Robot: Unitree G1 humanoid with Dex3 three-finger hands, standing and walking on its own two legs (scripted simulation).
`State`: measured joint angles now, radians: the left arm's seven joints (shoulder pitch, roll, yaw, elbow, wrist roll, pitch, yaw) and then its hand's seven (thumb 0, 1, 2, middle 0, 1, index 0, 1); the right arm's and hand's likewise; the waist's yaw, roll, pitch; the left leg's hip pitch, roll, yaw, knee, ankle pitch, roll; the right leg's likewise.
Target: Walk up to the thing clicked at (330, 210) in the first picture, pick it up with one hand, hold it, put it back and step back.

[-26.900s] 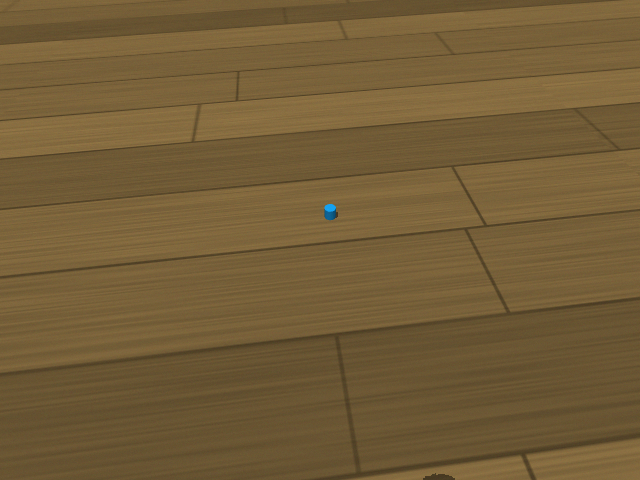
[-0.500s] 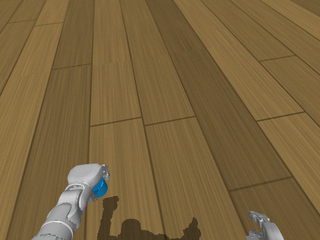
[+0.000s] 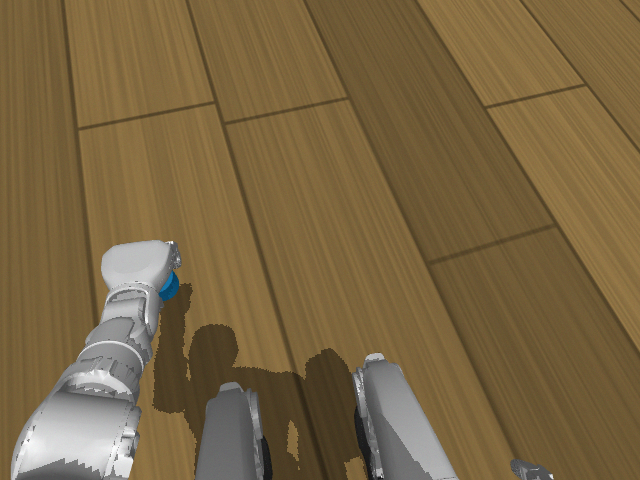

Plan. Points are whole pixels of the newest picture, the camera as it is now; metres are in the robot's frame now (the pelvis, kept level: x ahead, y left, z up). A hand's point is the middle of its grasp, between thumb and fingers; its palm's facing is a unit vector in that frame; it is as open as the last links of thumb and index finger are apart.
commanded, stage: crouch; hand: left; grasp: from above
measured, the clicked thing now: (158, 281) +0.44 +0.20 -0.16
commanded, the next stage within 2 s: lower in 1.28 s
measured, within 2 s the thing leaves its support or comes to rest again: neither
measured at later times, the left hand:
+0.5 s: hand (182, 300) +0.45 +0.20 -0.31, palm faces -0.43 -0.01 -0.90, open 7.7 cm
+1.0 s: hand (191, 303) +0.46 +0.20 -0.38, palm faces -0.45 -0.01 -0.89, open 7.6 cm
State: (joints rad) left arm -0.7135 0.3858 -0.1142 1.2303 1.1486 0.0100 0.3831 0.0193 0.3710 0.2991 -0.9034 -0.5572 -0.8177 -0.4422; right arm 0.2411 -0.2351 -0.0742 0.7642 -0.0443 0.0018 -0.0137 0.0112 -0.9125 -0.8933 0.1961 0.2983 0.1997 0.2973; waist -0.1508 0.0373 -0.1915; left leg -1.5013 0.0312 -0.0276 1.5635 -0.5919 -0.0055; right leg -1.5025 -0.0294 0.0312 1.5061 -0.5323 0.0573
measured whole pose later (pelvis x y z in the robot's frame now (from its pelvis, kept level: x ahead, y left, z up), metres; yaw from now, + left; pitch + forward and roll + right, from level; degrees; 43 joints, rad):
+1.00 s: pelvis -0.03 -0.01 -0.22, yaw -2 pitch +36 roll -6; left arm -1.03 0.61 0.02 1.49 1.25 -0.11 0.40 0.02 0.36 0.32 -0.94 -0.50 -0.84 -0.41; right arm 0.18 -0.25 0.02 0.75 -0.13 -0.05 0.11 0.01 -0.92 -0.90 0.20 0.30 0.20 0.30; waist -0.28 0.02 -0.09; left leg -2.23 -0.01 -0.12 2.28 -0.69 -0.03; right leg -2.21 -0.02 0.01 2.20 -0.63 0.06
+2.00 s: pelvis -0.02 +0.00 -0.27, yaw -6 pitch +35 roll -10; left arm -1.11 0.76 0.09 1.66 1.31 -0.14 0.53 0.03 0.38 0.24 -0.99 -0.41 -0.89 -0.32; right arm 0.18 -0.29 0.13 0.72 -0.22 -0.13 0.21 0.00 -0.91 -0.89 0.20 0.30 0.20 0.30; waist -0.36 -0.02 0.04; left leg -2.37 -0.02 -0.18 2.48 -0.72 -0.02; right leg -2.31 0.00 -0.02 2.34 -0.65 0.07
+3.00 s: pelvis -0.02 +0.01 -0.28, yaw -10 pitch +30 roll -14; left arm -1.15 0.93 0.13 1.81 1.34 -0.16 0.64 0.04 0.42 0.18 -1.00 -0.39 -0.90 -0.29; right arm 0.14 -0.34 0.24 0.69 -0.27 -0.23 0.31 0.00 -0.92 -0.90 0.20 0.30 0.20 0.30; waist -0.43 -0.09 0.14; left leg -2.36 -0.02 -0.24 2.56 -0.74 -0.01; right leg -2.27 0.03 -0.07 2.36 -0.64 0.08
